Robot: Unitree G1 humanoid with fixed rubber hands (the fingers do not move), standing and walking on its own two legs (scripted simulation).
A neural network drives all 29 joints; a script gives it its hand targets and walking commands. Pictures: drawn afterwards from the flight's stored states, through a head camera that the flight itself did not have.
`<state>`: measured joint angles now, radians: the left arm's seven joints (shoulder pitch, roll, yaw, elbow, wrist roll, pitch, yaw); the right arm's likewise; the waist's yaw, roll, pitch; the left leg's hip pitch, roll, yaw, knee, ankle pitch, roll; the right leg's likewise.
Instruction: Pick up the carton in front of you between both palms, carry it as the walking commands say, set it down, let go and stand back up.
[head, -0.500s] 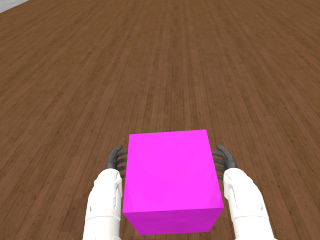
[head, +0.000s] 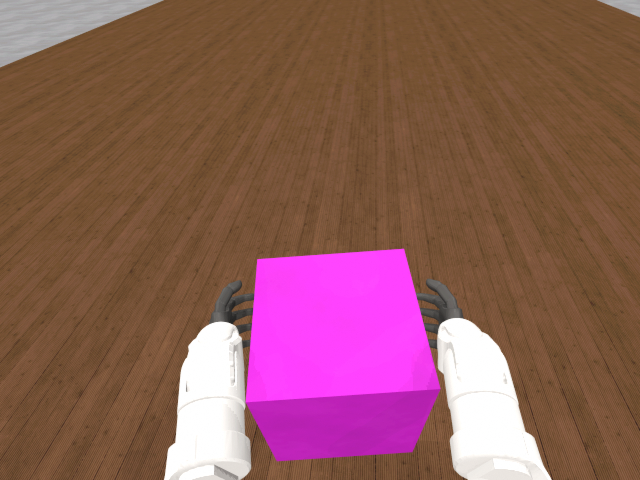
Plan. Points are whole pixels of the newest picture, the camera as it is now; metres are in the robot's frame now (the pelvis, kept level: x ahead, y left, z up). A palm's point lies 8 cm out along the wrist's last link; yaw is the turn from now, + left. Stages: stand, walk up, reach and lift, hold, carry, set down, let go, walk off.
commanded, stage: set down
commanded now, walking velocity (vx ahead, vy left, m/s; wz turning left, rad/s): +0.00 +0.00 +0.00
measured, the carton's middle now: (337, 359) +0.32 +0.01 -0.03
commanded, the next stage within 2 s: none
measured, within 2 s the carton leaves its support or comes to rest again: neither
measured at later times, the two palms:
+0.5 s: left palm (265, 372) +0.36 +0.13 -0.14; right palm (434, 372) +0.37 -0.16 -0.15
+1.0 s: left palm (278, 388) +0.41 +0.13 -0.27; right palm (420, 381) +0.42 -0.17 -0.28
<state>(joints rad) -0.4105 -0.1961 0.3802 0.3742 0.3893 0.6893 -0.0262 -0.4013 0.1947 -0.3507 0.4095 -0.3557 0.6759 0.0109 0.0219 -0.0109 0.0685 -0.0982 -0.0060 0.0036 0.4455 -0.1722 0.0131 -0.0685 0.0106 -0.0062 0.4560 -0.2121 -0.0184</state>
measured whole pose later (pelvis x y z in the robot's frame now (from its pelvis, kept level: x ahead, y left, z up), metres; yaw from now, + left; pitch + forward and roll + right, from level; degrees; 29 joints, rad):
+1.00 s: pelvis -0.03 -0.01 -0.20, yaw -2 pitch +43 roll +1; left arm -0.79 -0.18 0.53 0.54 0.24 0.23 0.10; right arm -0.89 -0.02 -0.39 0.73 -0.24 0.24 0.01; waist 0.02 0.01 -0.19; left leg -1.75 -0.04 -0.02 1.45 -0.44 -0.02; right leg -1.74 0.05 0.02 1.48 -0.48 -0.02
